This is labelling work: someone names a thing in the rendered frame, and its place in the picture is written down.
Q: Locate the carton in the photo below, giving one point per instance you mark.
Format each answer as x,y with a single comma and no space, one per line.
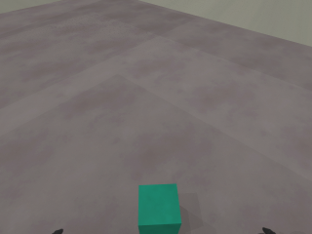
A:
158,209

